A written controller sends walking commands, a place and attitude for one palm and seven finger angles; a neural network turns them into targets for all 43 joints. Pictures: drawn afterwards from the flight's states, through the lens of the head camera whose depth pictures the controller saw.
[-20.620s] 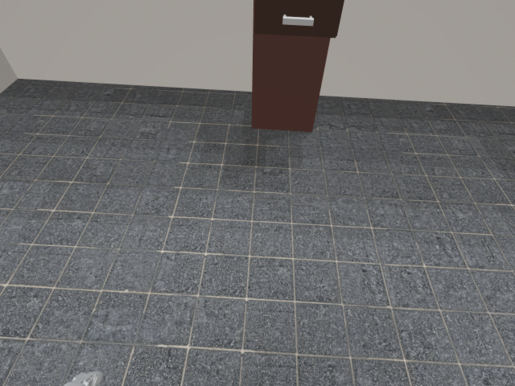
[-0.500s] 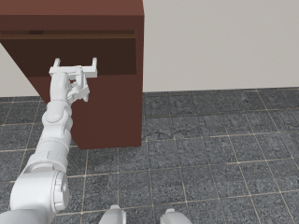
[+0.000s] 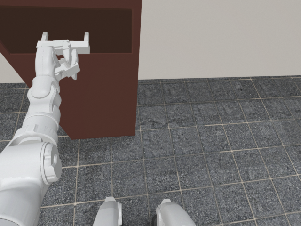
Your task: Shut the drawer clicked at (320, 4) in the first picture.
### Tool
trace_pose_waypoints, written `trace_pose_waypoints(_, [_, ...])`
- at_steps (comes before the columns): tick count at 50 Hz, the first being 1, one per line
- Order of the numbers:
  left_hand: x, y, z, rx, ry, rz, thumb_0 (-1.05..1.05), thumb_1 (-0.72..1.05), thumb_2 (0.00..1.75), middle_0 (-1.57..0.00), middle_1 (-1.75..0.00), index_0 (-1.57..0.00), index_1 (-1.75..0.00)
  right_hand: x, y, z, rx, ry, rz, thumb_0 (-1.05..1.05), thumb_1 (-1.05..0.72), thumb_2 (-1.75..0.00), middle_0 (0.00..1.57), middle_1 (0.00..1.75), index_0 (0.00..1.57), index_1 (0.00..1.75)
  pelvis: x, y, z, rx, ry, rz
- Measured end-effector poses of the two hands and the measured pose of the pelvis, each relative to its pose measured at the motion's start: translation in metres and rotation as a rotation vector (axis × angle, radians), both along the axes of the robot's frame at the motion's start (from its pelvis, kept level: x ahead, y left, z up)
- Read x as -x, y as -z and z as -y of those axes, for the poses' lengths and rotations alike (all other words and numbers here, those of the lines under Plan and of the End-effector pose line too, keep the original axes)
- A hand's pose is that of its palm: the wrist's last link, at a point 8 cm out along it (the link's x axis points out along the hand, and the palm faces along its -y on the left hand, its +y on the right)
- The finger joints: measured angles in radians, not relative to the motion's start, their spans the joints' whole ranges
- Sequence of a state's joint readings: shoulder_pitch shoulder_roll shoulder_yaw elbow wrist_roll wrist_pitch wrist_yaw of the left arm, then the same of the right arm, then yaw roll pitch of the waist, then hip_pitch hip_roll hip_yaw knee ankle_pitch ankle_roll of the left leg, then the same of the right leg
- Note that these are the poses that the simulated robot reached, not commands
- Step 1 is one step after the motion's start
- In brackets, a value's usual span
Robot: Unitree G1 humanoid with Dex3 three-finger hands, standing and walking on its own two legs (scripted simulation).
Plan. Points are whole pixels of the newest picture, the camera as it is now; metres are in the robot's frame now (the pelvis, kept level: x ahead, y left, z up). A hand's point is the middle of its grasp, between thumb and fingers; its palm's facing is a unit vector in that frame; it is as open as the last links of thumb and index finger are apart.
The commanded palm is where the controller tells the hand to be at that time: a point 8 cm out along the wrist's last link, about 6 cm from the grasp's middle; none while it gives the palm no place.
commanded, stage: push the drawer shut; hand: left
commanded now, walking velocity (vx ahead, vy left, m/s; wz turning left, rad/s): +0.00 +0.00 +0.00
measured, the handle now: (65, 41) +0.59 +0.19 +0.09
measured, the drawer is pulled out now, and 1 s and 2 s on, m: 0.00 0.00 0.00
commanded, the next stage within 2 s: pull the fist back off the drawer in 0.10 s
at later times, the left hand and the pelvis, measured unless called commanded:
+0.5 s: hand (72, 62) +0.52 +0.16 +0.09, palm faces +0.01 -1.00 -0.04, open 2.9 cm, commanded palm +0.51 +0.19 +0.10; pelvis -0.01 +0.02 +0.00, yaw +0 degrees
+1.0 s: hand (78, 66) +0.50 +0.15 +0.09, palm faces +0.04 -1.00 -0.02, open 3.2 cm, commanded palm +0.46 +0.20 +0.10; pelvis +0.02 +0.00 +0.02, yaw -2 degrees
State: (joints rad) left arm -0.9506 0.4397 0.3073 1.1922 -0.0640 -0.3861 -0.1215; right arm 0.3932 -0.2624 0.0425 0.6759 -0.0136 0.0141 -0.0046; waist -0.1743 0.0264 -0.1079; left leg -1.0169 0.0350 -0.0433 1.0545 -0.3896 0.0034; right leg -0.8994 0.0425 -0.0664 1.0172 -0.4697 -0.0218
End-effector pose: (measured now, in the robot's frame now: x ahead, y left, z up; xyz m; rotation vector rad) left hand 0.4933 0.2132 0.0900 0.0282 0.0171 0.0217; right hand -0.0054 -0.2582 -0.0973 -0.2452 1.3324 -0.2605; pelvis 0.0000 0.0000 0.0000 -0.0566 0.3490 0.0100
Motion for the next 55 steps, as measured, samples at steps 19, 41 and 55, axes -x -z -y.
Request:
trace_pose_waypoints(19, [-0.002,-0.003,-0.005,-0.008,0.010,-0.006,-0.05,0.58,0.94,-1.40,-1.60,-1.40,-1.60,0.013,-0.005,-0.010,0.033,-0.019,0.040,0.01,-0.91,-0.90,0.20,0.30,0.21,0.30,0.014,0.003,-0.012,0.013,-0.002,-0.011])
trace_pose_waypoints(41, [0.008,-0.003,0.013,0.014,-0.004,0.022,-0.01,0.81,0.91,-1.40,-1.60,-1.40,-1.60,-0.010,-0.006,-0.019,-0.043,0.014,0.045,0.01,-0.91,-0.90,0.20,0.30,0.21,0.30,-0.005,-0.008,-0.013,-0.006,0.028,0.023])
trace_pose_waypoints(55, [0.026,-0.014,0.011,0.000,-0.008,0.060,0.01,0.89,0.90,-1.40,-1.60,-1.40,-1.60,-0.071,-0.012,-0.004,-0.072,0.019,0.136,0.01,-0.91,-0.90,0.20,0.30,0.20,0.30,-0.034,-0.020,0.000,-0.027,0.040,0.061])
